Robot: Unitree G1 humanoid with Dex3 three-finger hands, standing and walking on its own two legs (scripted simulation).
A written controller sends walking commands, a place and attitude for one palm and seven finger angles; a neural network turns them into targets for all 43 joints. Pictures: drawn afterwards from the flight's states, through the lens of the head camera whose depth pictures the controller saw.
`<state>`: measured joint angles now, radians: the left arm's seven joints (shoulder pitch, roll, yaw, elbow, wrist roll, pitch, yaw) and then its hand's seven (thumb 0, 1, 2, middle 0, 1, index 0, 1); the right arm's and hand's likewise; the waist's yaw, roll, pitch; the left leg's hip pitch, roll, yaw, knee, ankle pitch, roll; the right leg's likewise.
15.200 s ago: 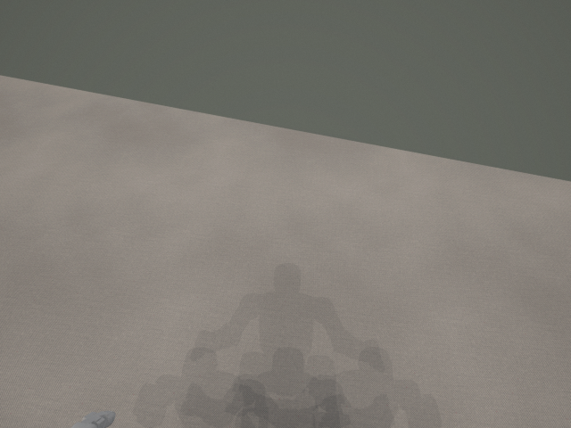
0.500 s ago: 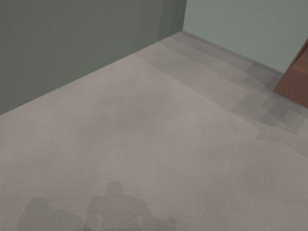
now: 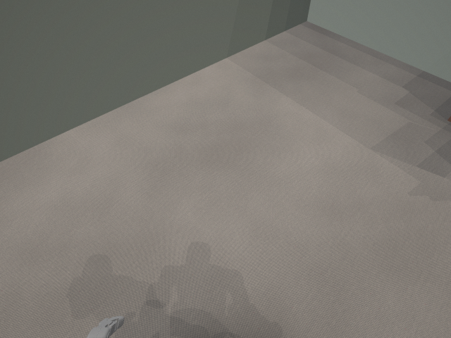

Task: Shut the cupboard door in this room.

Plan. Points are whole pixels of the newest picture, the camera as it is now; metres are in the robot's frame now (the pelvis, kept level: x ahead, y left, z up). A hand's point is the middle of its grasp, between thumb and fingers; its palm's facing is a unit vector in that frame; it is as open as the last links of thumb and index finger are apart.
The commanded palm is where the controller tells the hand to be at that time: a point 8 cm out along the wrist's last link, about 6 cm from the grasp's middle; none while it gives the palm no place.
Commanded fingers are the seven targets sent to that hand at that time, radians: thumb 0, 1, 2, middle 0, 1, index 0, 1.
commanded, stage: turn or walk to find it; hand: left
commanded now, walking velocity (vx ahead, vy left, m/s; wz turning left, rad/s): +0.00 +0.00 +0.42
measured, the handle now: out of the picture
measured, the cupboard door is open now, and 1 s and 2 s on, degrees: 86 86 86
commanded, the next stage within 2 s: none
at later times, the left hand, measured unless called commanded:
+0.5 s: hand out of the picture -0.09 +0.21 -0.18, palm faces +0.31 -0.92 -0.25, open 7.4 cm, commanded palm none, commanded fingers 0.00 0.90 0.90 -0.20 -0.30 -0.20 -0.30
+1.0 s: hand out of the picture -0.06 +0.18 -0.14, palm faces +0.46 -0.84 -0.28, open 7.4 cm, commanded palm none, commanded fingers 0.00 0.90 0.90 -0.20 -0.30 -0.20 -0.30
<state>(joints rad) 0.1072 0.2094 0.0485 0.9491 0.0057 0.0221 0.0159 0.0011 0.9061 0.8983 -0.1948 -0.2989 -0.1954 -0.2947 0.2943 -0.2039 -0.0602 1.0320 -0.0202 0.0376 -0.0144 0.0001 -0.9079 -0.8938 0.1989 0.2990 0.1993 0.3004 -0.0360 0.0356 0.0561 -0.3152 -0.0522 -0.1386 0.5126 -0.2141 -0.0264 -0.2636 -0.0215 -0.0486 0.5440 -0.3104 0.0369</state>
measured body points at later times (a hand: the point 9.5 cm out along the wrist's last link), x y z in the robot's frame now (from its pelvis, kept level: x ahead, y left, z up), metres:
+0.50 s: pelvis -0.04 +0.01 -0.01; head +0.00 +0.03 +0.44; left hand -0.10 +0.26 -0.16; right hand +0.14 -0.22 -0.14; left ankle -0.09 +0.12 -0.74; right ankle -0.01 -0.10 -0.73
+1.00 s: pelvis -0.06 -0.03 +0.00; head -0.03 -0.06 +0.45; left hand -0.09 +0.22 -0.12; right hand +0.10 -0.24 -0.16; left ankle -0.13 +0.09 -0.66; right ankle +0.01 -0.11 -0.73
